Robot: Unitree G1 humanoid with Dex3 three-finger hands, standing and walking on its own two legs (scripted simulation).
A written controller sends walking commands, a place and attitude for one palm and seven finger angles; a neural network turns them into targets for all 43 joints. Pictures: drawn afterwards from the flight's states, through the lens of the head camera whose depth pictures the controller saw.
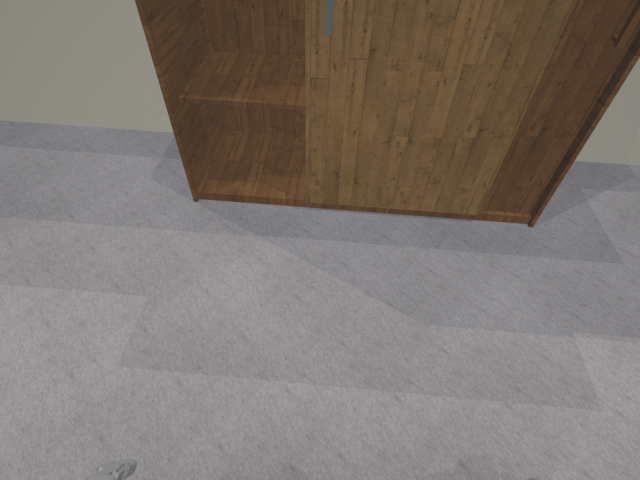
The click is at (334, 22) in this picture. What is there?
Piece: wardrobe's sliding door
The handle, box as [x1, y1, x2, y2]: [324, 0, 332, 34]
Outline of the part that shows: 326,0 324,34 330,34 332,0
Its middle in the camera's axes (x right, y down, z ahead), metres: +0.03 -0.74 +1.07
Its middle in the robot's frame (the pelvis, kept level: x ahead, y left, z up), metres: +1.32 +0.06 +0.18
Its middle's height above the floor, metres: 0.95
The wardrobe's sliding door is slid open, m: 0.51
